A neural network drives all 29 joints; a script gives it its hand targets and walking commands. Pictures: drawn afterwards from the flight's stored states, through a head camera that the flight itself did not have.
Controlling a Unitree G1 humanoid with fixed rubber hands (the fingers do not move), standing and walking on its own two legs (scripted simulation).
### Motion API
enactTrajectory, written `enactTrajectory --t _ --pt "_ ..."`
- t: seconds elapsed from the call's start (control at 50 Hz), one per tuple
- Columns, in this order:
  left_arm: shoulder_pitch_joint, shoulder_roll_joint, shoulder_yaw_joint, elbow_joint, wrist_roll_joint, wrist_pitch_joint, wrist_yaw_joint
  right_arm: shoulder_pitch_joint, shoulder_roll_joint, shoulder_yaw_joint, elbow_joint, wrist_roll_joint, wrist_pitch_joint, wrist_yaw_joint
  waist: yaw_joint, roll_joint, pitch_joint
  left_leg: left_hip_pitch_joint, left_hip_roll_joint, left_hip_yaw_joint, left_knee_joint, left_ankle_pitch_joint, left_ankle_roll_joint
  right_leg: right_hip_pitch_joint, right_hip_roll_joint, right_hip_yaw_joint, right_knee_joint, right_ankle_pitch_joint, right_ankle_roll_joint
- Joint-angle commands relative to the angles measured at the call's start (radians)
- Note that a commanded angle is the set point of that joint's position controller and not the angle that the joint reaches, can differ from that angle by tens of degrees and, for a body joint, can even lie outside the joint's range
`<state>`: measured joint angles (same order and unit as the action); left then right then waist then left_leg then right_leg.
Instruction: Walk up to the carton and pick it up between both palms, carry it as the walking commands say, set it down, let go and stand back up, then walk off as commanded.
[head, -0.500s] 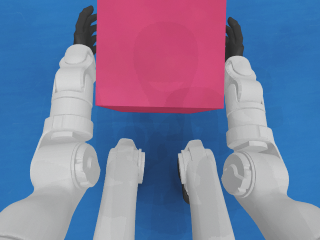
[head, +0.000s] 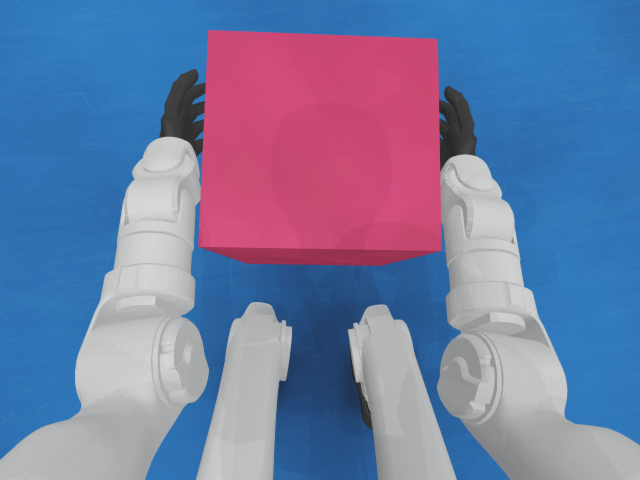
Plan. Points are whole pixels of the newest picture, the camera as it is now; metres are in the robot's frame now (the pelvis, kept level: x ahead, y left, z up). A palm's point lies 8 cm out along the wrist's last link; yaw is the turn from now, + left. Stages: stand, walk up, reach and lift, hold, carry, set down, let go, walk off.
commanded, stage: reach and lift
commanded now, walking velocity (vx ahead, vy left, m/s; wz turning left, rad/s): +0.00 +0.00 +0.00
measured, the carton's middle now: (318, 180) +0.46 +0.01 -0.14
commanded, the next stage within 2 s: none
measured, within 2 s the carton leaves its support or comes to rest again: neither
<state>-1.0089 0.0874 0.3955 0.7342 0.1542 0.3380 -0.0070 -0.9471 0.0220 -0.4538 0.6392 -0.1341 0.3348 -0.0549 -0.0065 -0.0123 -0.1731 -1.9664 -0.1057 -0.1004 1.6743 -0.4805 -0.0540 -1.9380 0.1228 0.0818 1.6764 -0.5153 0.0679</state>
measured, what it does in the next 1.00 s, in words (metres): rises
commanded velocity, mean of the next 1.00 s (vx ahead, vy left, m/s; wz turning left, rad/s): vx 0.00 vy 0.00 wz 0.00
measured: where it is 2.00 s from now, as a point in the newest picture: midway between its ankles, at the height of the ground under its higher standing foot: (314, 395)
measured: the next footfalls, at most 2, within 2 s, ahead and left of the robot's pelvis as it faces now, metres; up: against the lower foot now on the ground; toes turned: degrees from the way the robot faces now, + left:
none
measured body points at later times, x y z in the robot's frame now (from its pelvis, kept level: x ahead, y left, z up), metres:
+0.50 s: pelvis +0.02 +0.00 +0.06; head +0.24 +0.02 +0.46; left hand +0.48 +0.17 -0.01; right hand +0.47 -0.15 +0.00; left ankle +0.10 +0.13 -0.48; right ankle +0.09 -0.13 -0.48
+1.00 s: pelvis +0.05 +0.00 +0.13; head +0.21 +0.01 +0.55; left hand +0.46 +0.17 +0.07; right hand +0.45 -0.15 +0.07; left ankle +0.10 +0.13 -0.48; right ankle +0.09 -0.13 -0.48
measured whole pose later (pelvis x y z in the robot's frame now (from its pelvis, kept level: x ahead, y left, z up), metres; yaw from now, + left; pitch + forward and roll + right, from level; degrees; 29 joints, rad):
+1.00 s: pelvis +0.05 +0.00 +0.13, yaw +1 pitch +33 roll +0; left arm -0.66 -0.01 0.34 0.68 0.16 0.30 -0.01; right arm -0.58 0.09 -0.37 0.59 -0.15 0.29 -0.04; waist -0.01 -0.02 -0.23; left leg -1.36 -0.10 -0.12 1.21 -0.43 -0.03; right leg -1.34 0.11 0.12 1.22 -0.46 0.04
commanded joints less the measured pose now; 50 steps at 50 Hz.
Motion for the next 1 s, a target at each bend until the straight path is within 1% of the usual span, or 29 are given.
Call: enactTrajectory --t 0.0,0.44,0.98 --pt "-0.579 -1.083 -0.495 -0.023 -0.111 -0.015 -0.214 -0.689 1.017 0.548 -0.033 0.11 -0.021 0.219 0.007 0.05 -1.032 0.667 -0.051 0.158 -0.185 0.253 0.024 0.532 0.061 -0.163 -0.177 0.23 -0.023" --pt "-0.412 -1.125 -0.517 -0.031 -0.097 -0.032 -0.205 -0.5 1.05 0.583 -0.045 0.094 -0.03 0.222 0.005 0.041 -0.938 0.84 -0.053 0.134 -0.357 0.268 0.025 0.7 0.054 -0.129 -0.35 0.255 -0.029" --pt "-0.154 -1.141 -0.567 -0.082 -0.086 -0.068 -0.203 -0.22 1.073 0.651 -0.072 0.082 -0.063 0.217 0.006 0.024 -0.769 1.117 -0.041 0.09 -0.606 0.354 0.033 0.99 0.032 -0.061 -0.612 0.364 -0.043"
